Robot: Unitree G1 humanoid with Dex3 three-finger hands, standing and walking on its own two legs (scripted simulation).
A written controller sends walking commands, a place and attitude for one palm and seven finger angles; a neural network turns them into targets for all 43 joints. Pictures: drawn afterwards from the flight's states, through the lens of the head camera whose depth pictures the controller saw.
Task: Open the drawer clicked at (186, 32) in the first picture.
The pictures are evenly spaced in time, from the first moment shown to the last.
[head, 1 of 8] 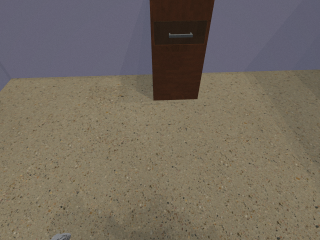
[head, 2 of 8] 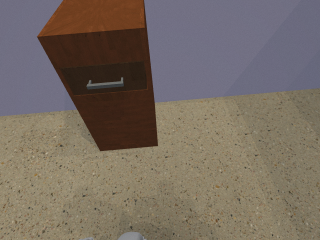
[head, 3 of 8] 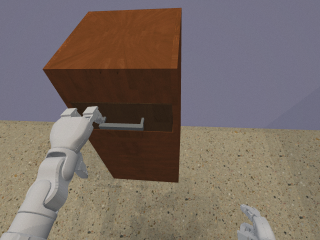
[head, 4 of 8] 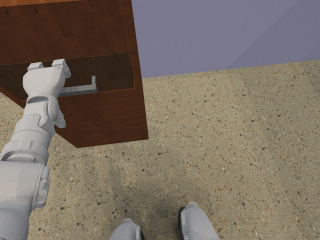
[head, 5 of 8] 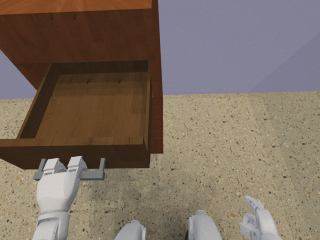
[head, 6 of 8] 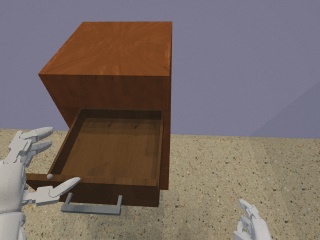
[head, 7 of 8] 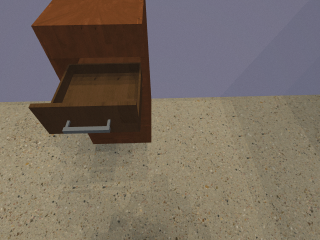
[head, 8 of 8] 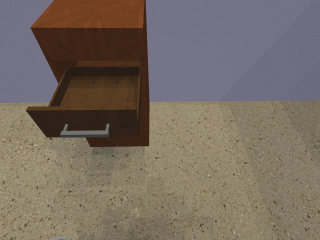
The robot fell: no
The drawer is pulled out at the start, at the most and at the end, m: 0.00 0.30 0.30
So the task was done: yes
